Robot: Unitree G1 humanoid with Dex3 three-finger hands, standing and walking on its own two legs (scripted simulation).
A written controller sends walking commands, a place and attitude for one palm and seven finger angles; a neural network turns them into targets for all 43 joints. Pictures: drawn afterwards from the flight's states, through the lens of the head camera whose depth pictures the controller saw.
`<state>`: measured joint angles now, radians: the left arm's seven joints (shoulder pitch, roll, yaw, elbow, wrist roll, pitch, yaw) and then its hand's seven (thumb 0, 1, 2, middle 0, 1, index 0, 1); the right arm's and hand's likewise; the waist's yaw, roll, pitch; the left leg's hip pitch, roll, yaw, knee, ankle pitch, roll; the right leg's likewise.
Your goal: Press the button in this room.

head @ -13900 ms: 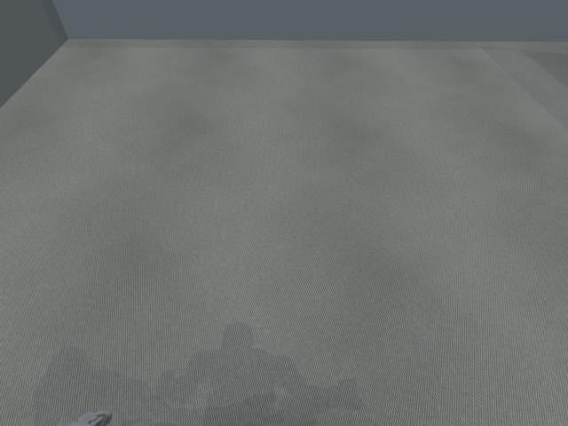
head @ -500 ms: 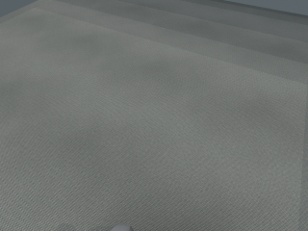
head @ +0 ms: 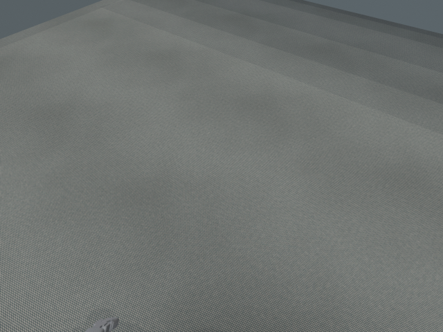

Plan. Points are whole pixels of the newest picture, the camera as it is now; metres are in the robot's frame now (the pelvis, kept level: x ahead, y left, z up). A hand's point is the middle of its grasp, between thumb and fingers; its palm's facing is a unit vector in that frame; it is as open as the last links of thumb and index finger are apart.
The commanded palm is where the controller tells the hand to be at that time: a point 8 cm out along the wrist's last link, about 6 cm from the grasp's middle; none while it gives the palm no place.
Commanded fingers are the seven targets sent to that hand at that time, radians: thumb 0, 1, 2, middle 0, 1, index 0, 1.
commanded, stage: turn or walk to find it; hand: left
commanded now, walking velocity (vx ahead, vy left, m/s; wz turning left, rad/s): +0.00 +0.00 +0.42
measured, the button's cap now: out of the picture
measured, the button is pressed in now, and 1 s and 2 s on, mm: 0 0 0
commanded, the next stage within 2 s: none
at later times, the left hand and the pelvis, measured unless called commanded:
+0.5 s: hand out of the picture -0.05 +0.21 -0.18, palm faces +0.29 -0.93 -0.24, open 7.4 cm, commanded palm none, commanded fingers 0.00 0.90 0.90 -0.20 -0.30 -0.20 -0.30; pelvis -0.03 +0.00 -0.01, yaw +14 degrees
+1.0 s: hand out of the picture -0.01 +0.21 -0.15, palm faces +0.41 -0.87 -0.27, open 7.4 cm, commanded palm none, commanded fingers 0.00 0.90 0.90 -0.20 -0.30 -0.20 -0.30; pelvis -0.04 -0.02 -0.01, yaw +25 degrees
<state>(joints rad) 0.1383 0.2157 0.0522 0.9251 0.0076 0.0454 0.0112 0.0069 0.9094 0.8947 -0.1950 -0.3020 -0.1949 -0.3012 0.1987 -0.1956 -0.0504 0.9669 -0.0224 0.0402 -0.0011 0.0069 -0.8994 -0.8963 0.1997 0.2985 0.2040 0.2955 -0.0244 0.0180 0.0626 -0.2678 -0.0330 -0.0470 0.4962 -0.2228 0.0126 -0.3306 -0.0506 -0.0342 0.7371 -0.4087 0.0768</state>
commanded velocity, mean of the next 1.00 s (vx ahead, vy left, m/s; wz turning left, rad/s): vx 0.00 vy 0.00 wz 0.42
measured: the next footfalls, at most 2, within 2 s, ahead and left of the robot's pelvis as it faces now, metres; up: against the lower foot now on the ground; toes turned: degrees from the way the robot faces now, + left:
right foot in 0.04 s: +0.04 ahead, -0.12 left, +0.00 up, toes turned -2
left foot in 0.50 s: -0.04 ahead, +0.12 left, +0.00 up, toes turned +19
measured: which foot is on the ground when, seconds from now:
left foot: down 0.00-0.04, up 0.06-0.48, down 0.50-0.96, up 0.98-1.00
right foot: up 0.00-0.02, down 0.04-0.50, up 0.52-0.94, down 0.96-1.00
